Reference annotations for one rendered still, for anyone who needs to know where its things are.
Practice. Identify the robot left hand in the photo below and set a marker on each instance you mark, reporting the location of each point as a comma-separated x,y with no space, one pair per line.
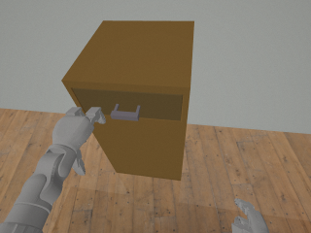
74,129

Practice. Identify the handle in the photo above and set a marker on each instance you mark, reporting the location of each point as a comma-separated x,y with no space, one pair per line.
134,116

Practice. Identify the robot right hand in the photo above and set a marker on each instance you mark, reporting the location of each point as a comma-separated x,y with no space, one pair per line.
254,222

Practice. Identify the drawer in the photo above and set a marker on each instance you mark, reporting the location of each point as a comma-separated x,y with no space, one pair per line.
152,105

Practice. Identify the robot left forearm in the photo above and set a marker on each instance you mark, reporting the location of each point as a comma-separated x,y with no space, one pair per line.
34,204

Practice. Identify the cabinet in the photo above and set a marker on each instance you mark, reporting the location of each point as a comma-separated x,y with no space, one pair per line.
153,56

